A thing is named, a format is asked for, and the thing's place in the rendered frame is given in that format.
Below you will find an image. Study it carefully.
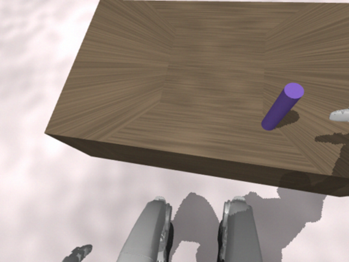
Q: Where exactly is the right robot hand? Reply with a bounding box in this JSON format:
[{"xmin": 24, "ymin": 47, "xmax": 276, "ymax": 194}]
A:
[{"xmin": 329, "ymin": 108, "xmax": 349, "ymax": 122}]

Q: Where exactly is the left robot hand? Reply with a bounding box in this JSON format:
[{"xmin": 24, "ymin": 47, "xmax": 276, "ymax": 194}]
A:
[{"xmin": 62, "ymin": 245, "xmax": 92, "ymax": 262}]

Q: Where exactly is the left robot foot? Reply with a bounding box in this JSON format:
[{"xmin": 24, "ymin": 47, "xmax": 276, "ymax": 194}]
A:
[{"xmin": 158, "ymin": 223, "xmax": 174, "ymax": 262}]

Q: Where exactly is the can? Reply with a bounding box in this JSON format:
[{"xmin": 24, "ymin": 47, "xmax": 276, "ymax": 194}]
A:
[{"xmin": 261, "ymin": 83, "xmax": 304, "ymax": 130}]

